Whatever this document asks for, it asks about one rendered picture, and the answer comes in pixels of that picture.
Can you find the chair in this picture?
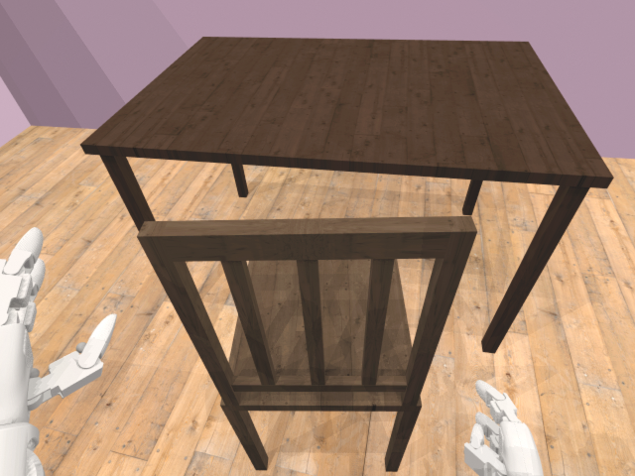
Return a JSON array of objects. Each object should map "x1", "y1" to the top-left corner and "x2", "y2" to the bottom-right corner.
[{"x1": 137, "y1": 216, "x2": 477, "y2": 472}]

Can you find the right robot hand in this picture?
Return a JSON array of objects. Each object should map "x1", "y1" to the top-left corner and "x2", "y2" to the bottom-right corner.
[{"x1": 464, "y1": 380, "x2": 544, "y2": 476}]

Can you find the left robot hand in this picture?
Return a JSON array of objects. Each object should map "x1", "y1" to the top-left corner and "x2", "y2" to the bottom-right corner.
[{"x1": 0, "y1": 227, "x2": 117, "y2": 425}]

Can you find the table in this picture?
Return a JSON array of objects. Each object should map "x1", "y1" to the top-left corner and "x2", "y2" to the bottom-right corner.
[{"x1": 80, "y1": 37, "x2": 614, "y2": 353}]

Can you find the robot left forearm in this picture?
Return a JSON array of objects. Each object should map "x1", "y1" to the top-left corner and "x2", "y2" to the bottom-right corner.
[{"x1": 0, "y1": 422, "x2": 46, "y2": 476}]

